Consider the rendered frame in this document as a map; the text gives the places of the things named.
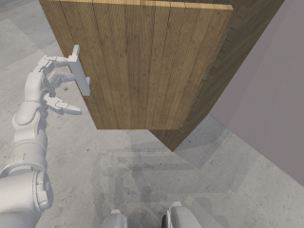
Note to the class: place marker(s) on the right robot shin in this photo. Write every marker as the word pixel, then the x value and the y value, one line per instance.
pixel 175 204

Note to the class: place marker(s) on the cupboard door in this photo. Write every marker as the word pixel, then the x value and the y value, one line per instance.
pixel 145 59

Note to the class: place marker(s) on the left robot hand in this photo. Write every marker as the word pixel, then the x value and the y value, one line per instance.
pixel 38 85

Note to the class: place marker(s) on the handle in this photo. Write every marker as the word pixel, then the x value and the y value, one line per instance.
pixel 77 70

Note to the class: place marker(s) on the robot left upper arm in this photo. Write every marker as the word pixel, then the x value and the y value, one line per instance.
pixel 24 198

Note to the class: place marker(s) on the robot shin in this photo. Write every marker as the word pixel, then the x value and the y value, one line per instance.
pixel 115 211
pixel 175 204

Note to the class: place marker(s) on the left robot forearm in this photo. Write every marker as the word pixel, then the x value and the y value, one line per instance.
pixel 30 141

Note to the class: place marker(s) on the left robot shin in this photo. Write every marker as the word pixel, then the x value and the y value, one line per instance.
pixel 115 211

